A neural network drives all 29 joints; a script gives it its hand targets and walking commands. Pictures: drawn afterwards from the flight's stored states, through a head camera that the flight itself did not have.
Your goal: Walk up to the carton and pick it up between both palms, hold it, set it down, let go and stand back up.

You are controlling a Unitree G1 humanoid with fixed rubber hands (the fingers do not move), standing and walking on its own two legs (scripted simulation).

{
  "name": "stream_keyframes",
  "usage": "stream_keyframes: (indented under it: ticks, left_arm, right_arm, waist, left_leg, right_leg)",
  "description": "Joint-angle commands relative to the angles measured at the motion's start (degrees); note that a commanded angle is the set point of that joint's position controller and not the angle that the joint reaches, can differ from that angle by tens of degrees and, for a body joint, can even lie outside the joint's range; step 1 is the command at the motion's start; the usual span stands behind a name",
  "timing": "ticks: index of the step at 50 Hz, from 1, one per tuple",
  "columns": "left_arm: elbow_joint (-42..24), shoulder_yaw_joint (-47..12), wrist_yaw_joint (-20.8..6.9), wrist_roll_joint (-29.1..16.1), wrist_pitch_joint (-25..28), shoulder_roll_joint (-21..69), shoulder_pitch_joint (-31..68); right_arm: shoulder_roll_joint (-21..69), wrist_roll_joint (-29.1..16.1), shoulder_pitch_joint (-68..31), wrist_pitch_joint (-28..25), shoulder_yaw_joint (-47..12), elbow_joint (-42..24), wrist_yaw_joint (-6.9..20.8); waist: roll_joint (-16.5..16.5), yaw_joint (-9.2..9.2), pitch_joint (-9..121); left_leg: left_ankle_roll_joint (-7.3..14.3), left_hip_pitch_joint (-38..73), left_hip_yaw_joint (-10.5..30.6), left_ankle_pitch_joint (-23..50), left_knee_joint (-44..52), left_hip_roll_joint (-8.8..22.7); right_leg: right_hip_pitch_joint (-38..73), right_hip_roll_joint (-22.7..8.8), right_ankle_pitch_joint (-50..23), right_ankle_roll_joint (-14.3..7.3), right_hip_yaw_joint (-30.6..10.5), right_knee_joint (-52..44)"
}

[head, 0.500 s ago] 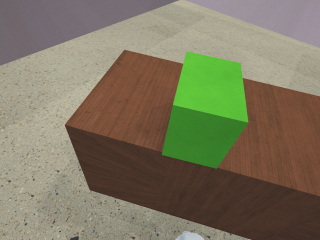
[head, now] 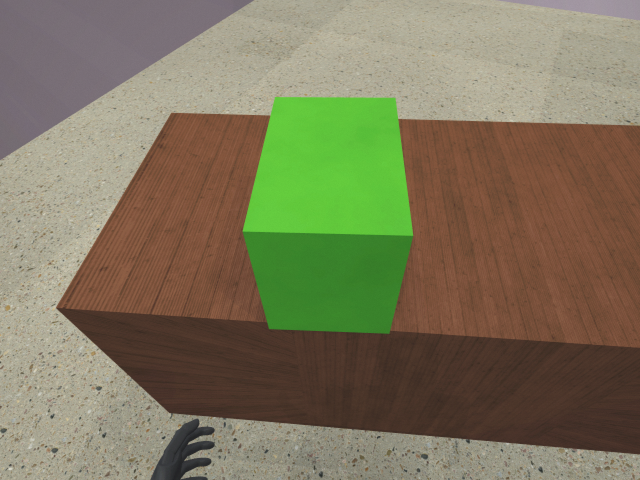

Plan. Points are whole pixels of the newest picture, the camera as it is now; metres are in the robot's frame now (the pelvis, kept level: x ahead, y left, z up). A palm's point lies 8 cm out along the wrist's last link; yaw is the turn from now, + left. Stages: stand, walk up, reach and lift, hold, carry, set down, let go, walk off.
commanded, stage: walk up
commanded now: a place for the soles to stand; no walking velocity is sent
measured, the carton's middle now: (331, 214) +0.52 -0.01 -0.01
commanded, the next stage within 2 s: none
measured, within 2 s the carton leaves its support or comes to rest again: neither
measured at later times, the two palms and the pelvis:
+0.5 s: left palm out of the picture +0.09 +0.23 -0.12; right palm out of the picture +0.09 -0.20 -0.11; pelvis -0.01 +0.01 +0.00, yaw -1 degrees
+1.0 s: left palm out of the picture +0.07 +0.23 -0.11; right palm out of the picture +0.06 -0.20 -0.12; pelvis -0.01 +0.02 +0.01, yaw -1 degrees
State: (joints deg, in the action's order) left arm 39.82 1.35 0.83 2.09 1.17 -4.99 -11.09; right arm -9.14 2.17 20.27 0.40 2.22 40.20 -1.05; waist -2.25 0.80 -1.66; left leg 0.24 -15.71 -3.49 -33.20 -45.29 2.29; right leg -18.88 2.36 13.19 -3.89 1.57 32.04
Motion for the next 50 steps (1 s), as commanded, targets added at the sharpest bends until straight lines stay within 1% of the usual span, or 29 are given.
stream_keyframes:
  ticks: [1, 3, 4, 5, 6, 8, 9, 10, 12, 14, 15, 16, 17, 18, 19, 21, 22, 23, 25, 27, 29, 30, 31, 33, 34, 38, 39, 42, 50]
  left_arm:
    - [-3.73, 2.62, 1.87, -0.24, 0.88, -6.35, -6.91]
    - [-3.32, 2.67, 1.86, -0.97, 1.32, -8.57, -7.01]
    - [-3.43, 2.70, 1.75, -1.19, 1.44, -8.72, -6.66]
    - [-3.67, 2.59, 1.73, -1.37, 1.43, -8.29, -5.38]
    - [-4.04, 2.39, 1.58, -1.53, 1.33, -8.26, -4.12]
    - [-4.85, 2.35, 1.20, -1.45, 0.83, -8.38, -1.84]
    - [-5.19, 2.31, 0.87, -1.09, 0.46, -8.47, -1.08]
    - [-5.71, 2.39, 0.74, -0.92, 0.17, -8.82, -0.01]
    - [-6.04, 2.62, 0.49, -0.66, -0.65, -9.46, 1.22]
    - [-6.16, 2.76, 0.43, -0.89, -1.32, -10.18, 0.63]
    - [-6.03, 2.54, 0.24, -1.04, -1.55, -9.93, 0.29]
    - [-5.70, 2.30, 0.03, -1.27, -1.52, -8.91, -1.43]
    - [-5.26, 1.74, -0.13, -1.22, -1.24, -6.87, -3.69]
    - [-5.24, 1.46, 0.19, -1.48, -1.50, -5.92, -4.78]
    - [-4.53, 1.50, 0.51, -0.92, -1.79, -6.05, -5.22]
    - [-3.76, 1.45, 0.33, -0.70, -1.40, -6.68, -5.71]
    - [-3.19, 1.23, 0.06, -0.71, -1.11, -6.71, -5.52]
    - [-2.97, 1.12, -0.15, -0.65, -0.78, -6.64, -5.34]
    - [-3.44, 1.20, -0.11, -0.22, -0.22, -6.67, -2.80]
    - [-3.90, 0.99, -0.15, -0.49, 0.36, -6.63, -2.87]
    - [-3.46, 0.87, -0.38, -0.90, 0.42, -6.97, -3.88]
    - [-3.10, 0.85, -0.43, -1.07, 0.36, -6.93, -3.98]
    - [-3.26, 0.97, -0.37, -0.88, 0.41, -7.32, -2.68]
    - [-3.41, 0.93, -0.37, -0.98, 0.67, -7.37, -2.36]
    - [-3.14, 0.99, -0.45, -1.35, 0.85, -7.33, -3.93]
    - [-2.33, 1.05, -0.34, -1.27, 1.14, -7.17, -5.25]
    - [-1.63, 0.99, -0.52, -1.05, 1.07, -6.79, -5.58]
    - [-1.46, 0.93, -0.53, -0.87, 1.11, -6.90, -6.19]
    - [0.00, 0.53, -0.02, -1.15, 1.40, -7.08, -5.62]
  right_arm:
    - [-2.30, 0.43, -1.00, -0.19, 0.17, -4.26, -0.45]
    - [-2.27, -0.54, -3.18, -0.16, 0.05, -3.98, -0.25]
    - [-1.41, -0.78, -2.23, -0.13, -0.34, -3.66, -0.23]
    - [-1.66, -0.78, -2.49, -0.03, -0.24, -3.39, -0.37]
    - [-1.33, -0.95, -2.67, 0.18, -0.18, -3.38, -0.41]
    - [-1.07, -1.16, -3.30, 0.59, -0.25, -3.30, -0.74]
    - [-1.30, -1.15, -4.39, 0.77, -0.30, -3.59, -0.86]
    - [-1.21, -1.18, -4.59, 0.88, -0.28, -3.67, -1.02]
    - [-1.18, -0.86, -5.24, 1.00, -0.48, -3.83, -1.17]
    - [-1.31, -0.36, -4.64, 0.64, -0.51, -3.90, -1.28]
    - [-2.47, -0.20, -4.10, 0.36, -0.22, -3.86, -1.23]
    - [-3.29, 0.13, -3.07, -0.28, 0.06, -4.02, -1.24]
    - [-4.92, 0.43, -2.94, -0.88, 0.32, -4.48, -1.11]
    - [-6.64, -0.03, -6.80, -1.27, 0.82, -4.53, -1.01]
    - [-5.92, -0.14, -9.95, -1.37, 0.98, -4.50, -0.73]
    - [-2.76, -0.89, -12.34, -1.48, -0.25, -5.03, -0.19]
    - [-2.44, -1.23, -11.93, -1.46, -0.30, -5.34, -0.05]
    - [-3.21, -1.35, -11.01, -1.48, -0.09, -5.09, 0.01]
    - [-3.38, -1.77, -7.35, -1.75, 0.18, -3.71, 0.49]
    - [-3.52, -1.77, -6.46, -1.62, 0.66, -3.25, 0.87]
    - [-3.62, -1.53, -7.40, -1.09, 0.77, -3.70, 1.04]
    - [-3.88, -1.31, -7.65, -0.88, 0.81, -3.80, 1.12]
    - [-3.99, -1.19, -7.01, -0.89, 0.82, -3.62, 1.21]
    - [-3.84, -1.00, -4.93, -1.26, 0.75, -2.67, 1.52]
    - [-3.94, -0.87, -5.35, -1.42, 0.92, -2.60, 1.57]
    - [-3.37, -1.01, -5.00, -1.88, 0.68, -2.48, 1.68]
    - [-2.46, -1.79, -4.96, -1.86, 0.52, -1.60, 1.58]
    - [-2.59, -1.88, -5.05, -1.90, 0.49, -1.57, 1.46]
    - [-3.16, -1.76, -3.48, -2.09, 0.63, -0.35, 1.29]
  waist:
    - [7.75, -2.23, 3.62]
    - [6.84, -2.40, 3.42]
    - [7.62, -1.65, 4.30]
    - [7.39, -1.30, 4.25]
    - [7.75, -0.70, 4.26]
    - [9.16, -0.28, 4.89]
    - [10.12, -0.60, 4.79]
    - [9.58, -0.24, 4.18]
    - [9.82, -0.03, 2.62]
    - [6.35, 0.74, 2.50]
    - [3.25, 1.05, 1.78]
    - [-0.36, 1.22, 2.98]
    - [-7.76, 0.21, 4.48]
    - [-11.65, -1.60, 3.22]
    - [-11.30, -2.61, 1.34]
    - [-10.52, -3.81, 0.36]
    - [-6.96, -3.53, 0.79]
    - [-5.01, -2.94, 1.21]
    - [-0.34, -1.17, 3.37]
    - [2.36, -0.91, 3.82]
    - [4.73, -0.90, 0.73]
    - [4.38, -0.92, -1.36]
    - [5.18, -0.26, -1.63]
    - [5.36, 0.14, -1.06]
    - [4.54, -0.68, -1.05]
    - [3.66, -0.71, 0.29]
    - [1.97, -1.14, 0.13]
    - [0.63, -1.48, 0.54]
    - [1.77, -0.99, 1.86]
  left_leg:
    - [-2.01, -11.67, 4.46, 0.49, -7.37, 0.57]
    - [-1.58, -12.77, 4.11, 5.31, -7.92, -0.79]
    - [-1.86, -10.84, 3.76, 7.23, -8.05, -0.92]
    - [-2.22, -9.64, 3.83, 8.44, -7.03, -0.87]
    - [-2.56, -7.73, 3.25, 10.02, -6.09, -0.92]
    - [-2.90, -5.04, 1.75, 11.00, -2.83, -1.04]
    - [-2.95, -3.72, 1.44, 10.86, -1.21, -1.10]
    - [-2.94, -2.19, 1.00, 10.93, 0.29, -0.94]
    - [-2.27, 0.55, 0.41, 12.60, 4.09, -0.69]
    - [-0.71, 4.78, 0.81, 17.73, 12.14, -0.80]
    - [-0.14, 6.05, 2.65, 20.06, 15.88, -0.31]
    - [1.19, 8.20, 6.89, 20.89, 20.10, 2.94]
    - [3.85, 9.15, 15.66, 18.60, 24.67, 9.57]
    - [7.83, 1.05, 21.31, 15.60, 28.60, 13.59]
    - [10.09, -5.48, 20.05, 10.89, 29.36, 13.99]
    - [7.61, -7.05, 13.31, 11.45, 29.55, 9.06]
    - [6.40, -4.98, 11.48, 14.20, 28.11, 7.34]
    - [5.92, -3.60, 9.99, 17.68, 25.99, 6.40]
    - [5.21, -2.26, 10.46, 21.79, 24.08, 6.20]
    - [4.90, -1.43, 10.32, 15.87, 24.61, 5.64]
    - [4.21, -0.88, 9.14, 8.44, 25.28, 4.71]
    - [4.06, -0.64, 8.68, 7.46, 24.98, 4.07]
    - [3.76, -0.84, 8.40, 8.66, 24.67, 3.67]
    - [3.59, -0.31, 8.42, 11.65, 24.47, 3.25]
    - [3.70, 0.24, 8.37, 12.46, 24.55, 3.28]
    - [3.78, 0.39, 8.91, 11.12, 25.99, 4.05]
    - [3.51, -0.79, 9.53, 9.44, 25.86, 3.34]
    - [3.47, -1.70, 9.69, 9.45, 26.83, 3.54]
    - [3.55, 1.29, 8.98, 17.70, 25.11, 3.41]
  right_leg:
    - [14.60, -15.39, -24.03, -4.18, -18.56, -12.11]
    - [16.16, -13.92, -34.39, -2.47, -15.70, -10.37]
    - [14.47, -13.28, -36.96, -2.08, -13.42, -9.62]
    - [13.21, -12.60, -35.29, -2.06, -12.16, -9.71]
    - [10.34, -11.71, -33.09, -1.71, -10.40, -10.01]
    - [6.67, -10.34, -23.27, -1.99, -9.31, -10.60]
    - [4.98, -10.32, -17.48, -2.57, -9.80, -11.05]
    - [1.70, -10.81, -11.83, -4.08, -10.38, -11.44]
    - [-2.95, -11.76, -3.02, -5.56, -11.50, -11.86]
    - [-6.20, -12.68, -0.05, -5.05, -13.57, -10.03]
    - [-7.52, -12.43, 2.07, -3.80, -14.31, -9.17]
    - [-8.13, -11.42, 4.37, -2.30, -13.71, -6.53]
    - [-8.55, -8.73, 6.81, -0.15, -10.38, -0.74]
    - [-4.56, -1.23, 9.99, 2.37, -3.27, 4.27]
    - [1.32, -2.18, 11.39, 2.69, -2.27, 6.53]
    - [4.57, -2.74, 7.40, 1.89, -2.54, 1.70]
    - [4.27, -2.72, 3.66, 1.70, -2.62, -0.92]
    - [4.43, -2.77, 0.57, 1.87, -1.98, -1.77]
    - [7.14, -3.97, -2.16, 2.25, -2.59, -3.40]
    - [6.16, -5.42, 0.03, 2.24, -4.86, -5.49]
    - [0.48, -6.28, 6.87, 1.96, -6.86, -8.61]
    - [-2.08, -6.88, 9.10, 1.84, -7.96, -10.25]
    - [-1.75, -7.69, 9.17, 1.21, -8.77, -11.03]
    - [-0.50, -8.14, 7.23, 1.45, -8.68, -10.94]
    - [-0.94, -7.86, 6.58, 1.67, -8.73, -11.44]
    - [1.26, -7.31, 6.62, 1.68, -7.86, -10.57]
    - [1.62, -6.84, 5.49, 2.05, -7.70, -9.72]
    - [2.89, -6.76, 3.87, 2.05, -7.27, -9.01]
    - [3.58, -7.64, -1.14, 1.96, -7.32, -9.09]
